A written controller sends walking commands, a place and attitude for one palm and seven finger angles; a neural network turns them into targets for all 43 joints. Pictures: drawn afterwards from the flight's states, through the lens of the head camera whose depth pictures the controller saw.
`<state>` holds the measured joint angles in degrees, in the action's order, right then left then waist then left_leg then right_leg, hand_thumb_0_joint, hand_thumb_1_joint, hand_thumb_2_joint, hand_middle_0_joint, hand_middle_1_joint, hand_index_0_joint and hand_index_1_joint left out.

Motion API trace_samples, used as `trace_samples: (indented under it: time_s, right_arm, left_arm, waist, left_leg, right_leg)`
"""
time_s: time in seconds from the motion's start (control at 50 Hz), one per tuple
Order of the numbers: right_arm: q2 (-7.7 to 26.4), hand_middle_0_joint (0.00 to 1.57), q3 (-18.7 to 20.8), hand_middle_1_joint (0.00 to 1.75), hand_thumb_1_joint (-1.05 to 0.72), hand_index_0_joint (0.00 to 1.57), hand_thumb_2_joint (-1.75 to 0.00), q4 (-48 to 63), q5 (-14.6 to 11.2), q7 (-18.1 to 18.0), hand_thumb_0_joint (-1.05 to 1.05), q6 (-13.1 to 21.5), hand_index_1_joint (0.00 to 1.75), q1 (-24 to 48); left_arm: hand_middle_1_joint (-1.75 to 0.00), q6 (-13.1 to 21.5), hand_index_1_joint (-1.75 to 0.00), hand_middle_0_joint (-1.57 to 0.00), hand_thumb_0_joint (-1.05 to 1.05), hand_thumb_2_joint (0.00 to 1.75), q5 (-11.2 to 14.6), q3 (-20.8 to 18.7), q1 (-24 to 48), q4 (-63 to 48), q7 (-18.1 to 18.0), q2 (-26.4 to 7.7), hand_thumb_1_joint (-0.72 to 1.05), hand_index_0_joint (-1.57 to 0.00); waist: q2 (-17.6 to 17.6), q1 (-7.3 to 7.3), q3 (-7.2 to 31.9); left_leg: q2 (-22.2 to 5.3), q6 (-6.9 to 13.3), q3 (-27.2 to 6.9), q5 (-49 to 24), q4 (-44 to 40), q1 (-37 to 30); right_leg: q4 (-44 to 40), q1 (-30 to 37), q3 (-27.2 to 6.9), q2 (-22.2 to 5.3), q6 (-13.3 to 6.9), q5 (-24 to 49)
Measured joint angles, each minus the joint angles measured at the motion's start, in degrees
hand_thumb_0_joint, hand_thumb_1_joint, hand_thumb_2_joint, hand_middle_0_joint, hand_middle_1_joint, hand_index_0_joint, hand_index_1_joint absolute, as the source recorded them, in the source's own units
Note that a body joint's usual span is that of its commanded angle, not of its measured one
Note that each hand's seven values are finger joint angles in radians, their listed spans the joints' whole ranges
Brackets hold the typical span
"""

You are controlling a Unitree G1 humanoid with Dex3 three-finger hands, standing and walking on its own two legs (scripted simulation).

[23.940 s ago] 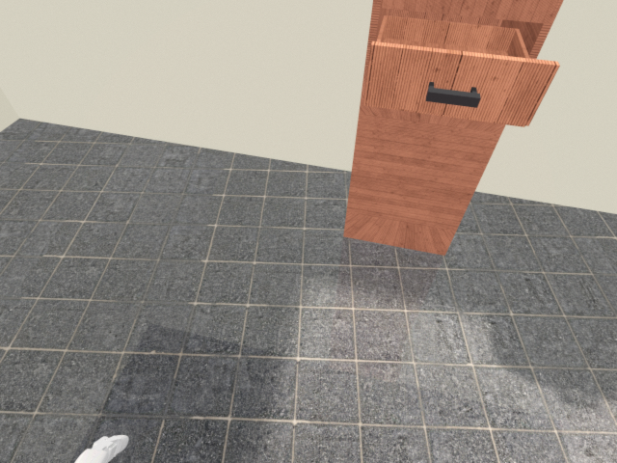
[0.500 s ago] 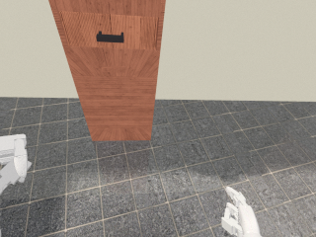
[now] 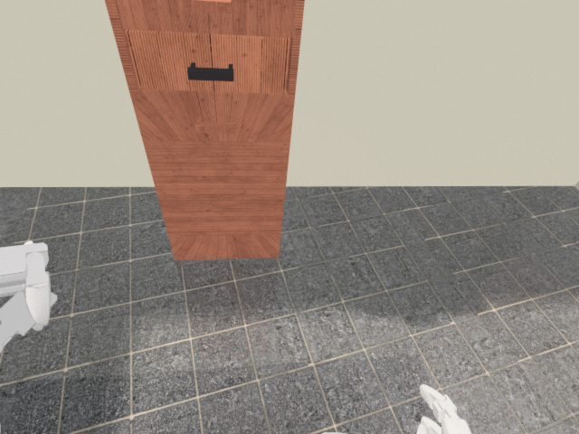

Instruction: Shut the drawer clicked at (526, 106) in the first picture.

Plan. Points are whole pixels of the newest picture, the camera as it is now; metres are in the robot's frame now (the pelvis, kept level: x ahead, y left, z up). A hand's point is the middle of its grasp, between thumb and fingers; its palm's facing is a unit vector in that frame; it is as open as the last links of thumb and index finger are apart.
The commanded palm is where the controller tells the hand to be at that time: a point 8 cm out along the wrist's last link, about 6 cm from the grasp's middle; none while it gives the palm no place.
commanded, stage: stop stepping back and stand still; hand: left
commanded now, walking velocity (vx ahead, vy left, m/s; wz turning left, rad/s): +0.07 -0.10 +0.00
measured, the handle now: (211, 70) +0.90 +0.19 +0.07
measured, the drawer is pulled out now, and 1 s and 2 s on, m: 0.00 0.00 0.00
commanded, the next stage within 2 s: let the arm hang, fingers relaxed in 0.04 s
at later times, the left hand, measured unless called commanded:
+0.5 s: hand out of the picture +0.04 +0.20 -0.18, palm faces +0.09 -0.97 -0.21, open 3.4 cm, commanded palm none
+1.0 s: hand out of the picture +0.02 +0.18 -0.16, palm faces +0.04 -0.98 -0.20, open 7.1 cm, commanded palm none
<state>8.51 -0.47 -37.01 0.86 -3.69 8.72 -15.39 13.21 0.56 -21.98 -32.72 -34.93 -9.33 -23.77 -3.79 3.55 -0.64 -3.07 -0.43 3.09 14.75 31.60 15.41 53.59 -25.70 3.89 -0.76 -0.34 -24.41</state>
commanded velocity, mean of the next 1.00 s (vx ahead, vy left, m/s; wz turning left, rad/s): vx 0.00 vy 0.00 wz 0.00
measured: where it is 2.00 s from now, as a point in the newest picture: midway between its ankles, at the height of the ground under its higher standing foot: outside the picture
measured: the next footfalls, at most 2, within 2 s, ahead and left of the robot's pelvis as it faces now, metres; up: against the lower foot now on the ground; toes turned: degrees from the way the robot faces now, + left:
right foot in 0.12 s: +0.08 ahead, -0.10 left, +0.00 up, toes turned -4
left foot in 0.36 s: +0.08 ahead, +0.12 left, +0.00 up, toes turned +7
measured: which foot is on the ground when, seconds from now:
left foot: down 0.00-0.12, up 0.14-0.34, down 0.36-1.00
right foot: up 0.00-0.10, down 0.12-1.00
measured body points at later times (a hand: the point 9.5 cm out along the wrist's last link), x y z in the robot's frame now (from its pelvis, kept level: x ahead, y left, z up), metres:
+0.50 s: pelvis +0.01 +0.00 +0.00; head +0.03 +0.03 +0.44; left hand +0.04 +0.25 -0.16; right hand +0.08 -0.24 -0.13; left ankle +0.04 +0.12 -0.73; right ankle +0.04 -0.10 -0.73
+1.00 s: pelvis +0.02 +0.01 +0.01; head +0.03 +0.00 +0.46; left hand +0.02 +0.23 -0.15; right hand +0.01 -0.18 -0.16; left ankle +0.04 +0.12 -0.73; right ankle +0.04 -0.10 -0.73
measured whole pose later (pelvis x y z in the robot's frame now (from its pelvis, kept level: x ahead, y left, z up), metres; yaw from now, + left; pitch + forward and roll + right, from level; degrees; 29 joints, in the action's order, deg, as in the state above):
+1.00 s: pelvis +0.02 +0.01 +0.01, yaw +2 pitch -2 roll +0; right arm 6.1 -0.3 -64.7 1.2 -1.7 -0.5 -17.7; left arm 0.0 -0.7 -0.1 -14.7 65.7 -2.2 -7.3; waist 1.6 0.9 -2.8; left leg -0.8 1.2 5.9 11.8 23.7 9.9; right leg 24.6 -10.1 4.9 -2.2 -0.2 -12.3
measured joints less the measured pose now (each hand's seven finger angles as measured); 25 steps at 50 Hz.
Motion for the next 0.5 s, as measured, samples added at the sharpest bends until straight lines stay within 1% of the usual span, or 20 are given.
trace_samples:
  time_s: [0.04,0.08,0.1,0.12,0.14,0.16,0.18,0.2,0.24,0.28,0.32,0.36,0.38,0.4,0.42,0.46,0.5]
  right_arm:
    - [-0.7,0.2,-0.6,0.3,-0.9,0.2,-0.9,0.6,-0.1,0.8,0.01,-0.2,0.3,-0.6]
    - [-0.8,0.2,-1.0,0.3,-0.9,0.21,-0.9,1.3,-0.1,1.2,0.01,-0.9,0.3,-1.0]
    - [-0.7,0.2,-1.1,0.3,-0.9,0.21,-0.9,1.5,-0.1,1.2,0.01,-1.4,0.3,-1.2]
    - [-0.6,0.2,-1.1,0.3,-0.9,0.21,-0.9,1.8,-0.2,1.2,0.01,-1.8,0.3,-1.2]
    - [-0.2,0.2,-0.9,0.3,-0.9,0.21,-0.9,1.5,-0.3,1.2,0.01,-2.4,0.3,-0.6]
    - [0.7,0.2,-0.1,0.3,-0.9,0.21,-0.9,0.5,-0.4,2.0,0.01,-2.8,0.3,0.0]
    - [1.7,0.2,0.7,0.3,-0.9,0.21,-0.9,-0.9,-0.5,2.8,0.01,-3.6,0.3,0.8]
    - [2.7,0.2,1.2,0.3,-0.9,0.21,-0.9,-2.5,-0.7,3.4,0.01,-4.8,0.3,1.6]
    - [4.4,0.2,1.6,0.3,-0.9,0.21,-0.9,-4.2,-0.6,4.3,0.01,-7.6,0.3,2.7]
    - [4.9,0.2,1.6,0.3,-0.9,0.2,-0.9,-5.0,-0.2,4.8,0.01,-9.5,0.3,3.2]
    - [4.6,0.2,1.5,0.3,-0.91,0.2,-0.9,-5.6,0.4,4.9,0.01,-10.5,0.3,3.5]
    - [3.9,0.2,1.4,0.3,-0.91,0.2,-0.9,-6.3,0.8,4.9,0.01,-10.6,0.3,3.2]
    - [3.4,0.2,1.2,0.3,-0.91,0.2,-0.9,-7.1,1.0,4.7,0.01,-10.5,0.3,2.9]
    - [2.7,0.2,1.0,0.3,-0.91,0.2,-0.9,-8.1,1.2,4.5,0.01,-10.3,0.3,2.4]
    - [2.1,0.2,0.6,0.3,-0.91,0.2,-0.9,-9.0,1.5,4.3,0.0,-10.3,0.3,1.6]
    - [1.4,0.2,0.2,0.3,-0.91,0.2,-0.9,-11.0,1.8,3.8,0.0,-10.4,0.3,-0.1]
    - [1.3,0.2,0.2,0.3,-0.91,0.2,-0.9,-12.8,1.7,3.2,0.0,-10.6,0.3,-1.3]
  left_arm:
    - [-1.6,0.9,-1.6,-1.41,0.01,0.9,0.4,-1.6,-2.9,-1.7,0.1,-1.4,0.89,-1.4]
    - [-1.6,1.5,-1.6,-1.41,0.01,0.9,0.7,-2.6,-5.5,-2.1,0.1,-2.0,0.89,-1.4]
    - [-1.6,1.5,-1.6,-1.41,0.01,0.9,0.8,-2.9,-6.5,-1.8,0.1,-2.3,0.89,-1.4]
    - [-1.6,1.4,-1.6,-1.41,0.01,0.9,0.8,-3.1,-7.0,-1.3,0.1,-2.5,0.89,-1.4]
    - [-1.6,1.1,-1.6,-1.41,0.01,0.9,0.8,-2.9,-6.9,-0.5,0.2,-2.1,0.89,-1.4]
    - [-1.6,0.8,-1.6,-1.41,0.01,0.9,-0.6,-0.9,-4.7,3.0,1.2,-1.5,0.89,-1.4]
    - [-1.6,-0.8,-1.6,-1.4,0.0,0.9,-1.7,2.3,-1.3,8.9,2.9,-0.4,0.9,-1.4]
    - [-1.6,-3.2,-1.59,-1.4,0.0,0.9,-2.4,5.5,2.3,16.1,4.3,1.3,0.9,-1.4]
    - [-1.58,-8.8,-1.57,-1.38,0.0,0.9,-2.8,10.4,8.1,31.5,6.1,5.4,0.9,-1.38]
    - [-1.54,-13.0,-1.54,-1.34,0.0,0.9,-3.0,13.7,11.9,45.6,6.8,9.1,0.91,-1.34]
    - [-1.5,-15.4,-1.49,-1.29,0.0,0.9,-3.1,16.6,13.6,57.0,7.4,11.7,0.91,-1.29]
    - [-1.44,-16.5,-1.43,-1.23,0.01,0.9,-2.8,19.3,13.5,65.5,8.2,13.5,0.91,-1.23]
    - [-1.4,-16.9,-1.4,-1.2,0.01,0.9,-2.6,20.4,13.5,69.2,8.6,14.2,0.91,-1.2]
    - [-1.4,-16.7,-1.36,-1.17,0.01,0.9,-3.1,19.5,13.7,72.0,7.0,14.1,0.91,-1.16]
    - [-1.4,-16.8,-1.33,-1.15,0.01,0.9,-3.1,18.7,14.0,74.5,6.6,13.2,0.91,-1.13]
    - [-1.35,-16.9,-1.25,-1.08,0.01,0.9,-2.6,18.6,14.5,79.2,7.4,11.4,0.91,-1.06]
    - [-1.26,-16.5,-1.17,-1.0,0.01,0.9,-2.3,19.0,14.5,82.8,8.2,10.7,0.91,-0.98]
  waist:
    - [1.2,-0.12,0.1]
    - [2.8,-0.72,0.3]
    - [3.3,-1.05,0.5]
    - [3.7,-1.47,0.7]
    - [4.4,-2.02,0.4]
    - [5.6,-2.27,0.4]
    - [6.6,-2.57,0.5]
    - [7.5,-2.84,0.6]
    - [8.3,-2.91,0.8]
    - [8.0,-2.58,0.3]
    - [6.7,-2.12,-0.8]
    - [5.3,-1.63,-1.8]
    - [4.1,-1.49,-2.3]
    - [2.8,-1.69,-2.6]
    - [1.8,-2.13,-2.7]
    - [0.7,-2.76,-2.5]
    - [0.9,-3.32,-2.6]
  left_leg:
    - [-0.9,-0.4,-0.1,-0.5,-1.1,-0.2]
    - [-1.7,-0.8,-0.1,0.1,-0.4,0.3]
    - [-1.8,-0.9,-0.1,0.8,0.8,0.9]
    - [-1.8,-0.7,0.1,2.3,3.0,2.1]
    - [-1.7,-0.1,-0.3,5.4,6.1,3.5]
    - [-1.3,0.1,-1.0,9.6,10.9,6.0]
    - [-0.6,0.2,-1.3,13.2,15.3,8.4]
    - [-0.1,0.2,-1.2,15.1,18.5,9.9]
    - [0.4,0.3,-0.1,15.9,21.6,11.2]
    - [0.7,0.4,0.7,15.4,20.6,10.4]
    - [0.9,0.6,0.8,13.0,16.0,7.9]
    - [0.9,0.9,0.3,6.9,8.9,4.4]
    - [0.8,1.1,0.1,2.5,7.8,4.1]
    - [0.6,1.1,0.0,1.7,8.3,4.2]
    - [0.4,1.0,-0.1,2.1,8.4,4.2]
    - [0.3,0.8,-0.4,2.5,6.6,3.7]
    - [0.5,0.7,-0.6,1.4,4.0,3.0]
  right_leg:
    - [-5.4,1.2,1.6,0.3,0.3,0.9]
    - [-12.5,4.2,2.8,0.5,0.3,1.4]
    - [-16.2,6.2,2.9,0.5,0.1,1.1]
    - [-19.6,7.8,2.4,0.5,-0.5,2.1]
    - [-20.4,7.6,2.3,0.7,-1.3,7.1]
    - [-19.4,6.7,2.9,0.5,-2.0,9.3]
    - [-18.2,6.1,3.6,-0.2,-2.2,9.3]
    - [-17.4,5.9,4.0,-1.0,-2.2,8.6]
    - [-16.3,6.0,4.5,-2.4,-1.8,7.1]
    - [-15.4,6.4,4.7,-3.4,-1.5,6.3]
    - [-14.8,7.0,4.9,-3.5,-1.3,5.9]
    - [-14.0,7.3,5.3,-2.9,-1.0,5.4]
    - [-13.5,7.4,5.3,-2.8,-0.9,5.0]
    - [-13.4,7.5,5.3,-2.6,-0.7,4.8]
    - [-14.0,7.8,5.0,-2.0,-0.5,4.4]
    - [-16.3,8.5,4.5,-1.1,-0.4,4.2]
    - [-19.8,9.6,4.2,-0.6,-0.6,7.5]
